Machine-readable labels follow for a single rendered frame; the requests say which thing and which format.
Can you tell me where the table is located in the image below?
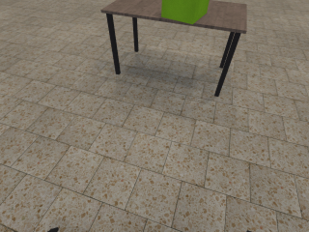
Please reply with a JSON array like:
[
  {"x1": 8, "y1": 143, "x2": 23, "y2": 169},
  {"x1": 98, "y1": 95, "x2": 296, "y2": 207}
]
[{"x1": 100, "y1": 0, "x2": 247, "y2": 97}]

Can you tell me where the carton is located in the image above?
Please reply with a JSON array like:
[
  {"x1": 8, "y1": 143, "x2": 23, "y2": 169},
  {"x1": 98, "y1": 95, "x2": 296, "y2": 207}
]
[{"x1": 161, "y1": 0, "x2": 210, "y2": 24}]

